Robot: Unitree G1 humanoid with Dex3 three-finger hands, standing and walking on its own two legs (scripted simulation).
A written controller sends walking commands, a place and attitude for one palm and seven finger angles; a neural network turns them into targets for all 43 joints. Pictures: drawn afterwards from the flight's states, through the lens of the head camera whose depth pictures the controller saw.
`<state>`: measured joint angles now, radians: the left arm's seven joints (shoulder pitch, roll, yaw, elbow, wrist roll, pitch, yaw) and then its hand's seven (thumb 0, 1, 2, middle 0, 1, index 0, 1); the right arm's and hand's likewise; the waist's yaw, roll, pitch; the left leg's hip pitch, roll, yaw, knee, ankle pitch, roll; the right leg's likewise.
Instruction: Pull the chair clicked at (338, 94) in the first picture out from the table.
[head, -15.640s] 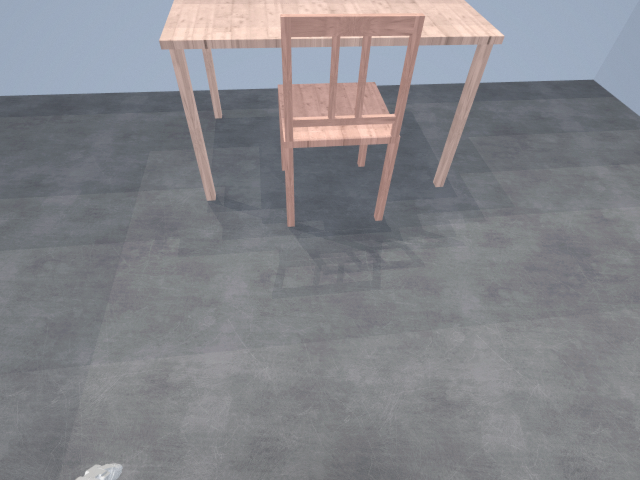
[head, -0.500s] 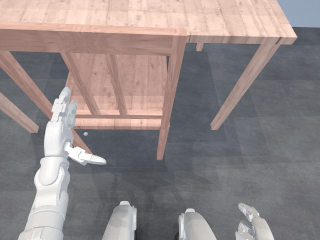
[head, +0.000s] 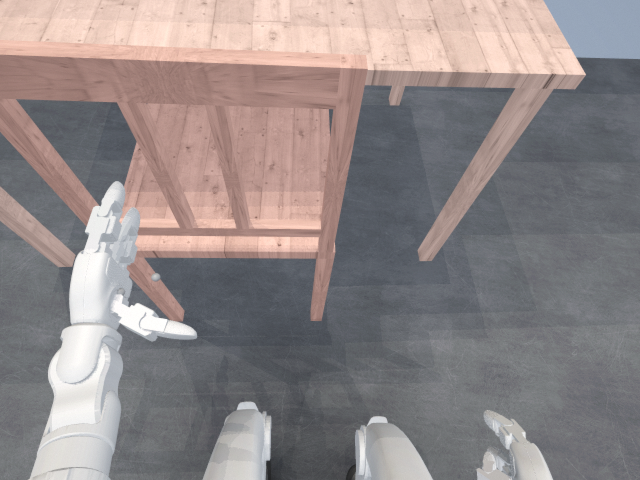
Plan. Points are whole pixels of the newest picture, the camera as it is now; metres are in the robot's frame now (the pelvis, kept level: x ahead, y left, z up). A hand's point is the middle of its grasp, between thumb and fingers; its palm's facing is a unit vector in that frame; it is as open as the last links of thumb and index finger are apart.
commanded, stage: aim the fingers beside a spindle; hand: left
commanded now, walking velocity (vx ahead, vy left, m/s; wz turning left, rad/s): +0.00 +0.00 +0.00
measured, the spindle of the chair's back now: (164, 173) +0.51 +0.23 +0.00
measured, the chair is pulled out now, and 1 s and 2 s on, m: -0.02 -0.02 -0.02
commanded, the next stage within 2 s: push the fingers through the gap in 0.48 s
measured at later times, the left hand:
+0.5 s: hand (161, 276) +0.35 +0.20 +0.02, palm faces +0.07 -1.00 -0.03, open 16.9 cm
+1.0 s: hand (164, 246) +0.39 +0.20 +0.02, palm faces +0.07 -1.00 -0.03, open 16.9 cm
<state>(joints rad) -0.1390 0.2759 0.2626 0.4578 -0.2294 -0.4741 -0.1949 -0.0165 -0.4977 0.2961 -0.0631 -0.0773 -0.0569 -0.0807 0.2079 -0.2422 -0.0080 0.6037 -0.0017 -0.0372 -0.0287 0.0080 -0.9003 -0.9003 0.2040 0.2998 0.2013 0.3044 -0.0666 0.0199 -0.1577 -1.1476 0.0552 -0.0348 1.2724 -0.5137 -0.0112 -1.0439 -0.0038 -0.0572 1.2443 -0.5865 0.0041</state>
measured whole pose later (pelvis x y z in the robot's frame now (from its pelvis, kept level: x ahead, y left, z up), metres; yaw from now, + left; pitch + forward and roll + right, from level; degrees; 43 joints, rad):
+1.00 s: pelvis +0.00 +0.00 +0.00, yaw +0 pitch +23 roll -3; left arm -0.30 0.30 0.29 0.60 -0.20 -0.45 -0.17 -0.02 -0.50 0.30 -0.06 -0.08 -0.06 -0.08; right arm 0.22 -0.24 0.00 0.61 -0.01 -0.01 -0.02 0.01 -0.90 -0.90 0.20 0.30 0.20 0.30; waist -0.08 0.02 -0.16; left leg -1.16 0.06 -0.03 1.27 -0.51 -0.01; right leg -1.06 0.00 -0.05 1.25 -0.58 0.01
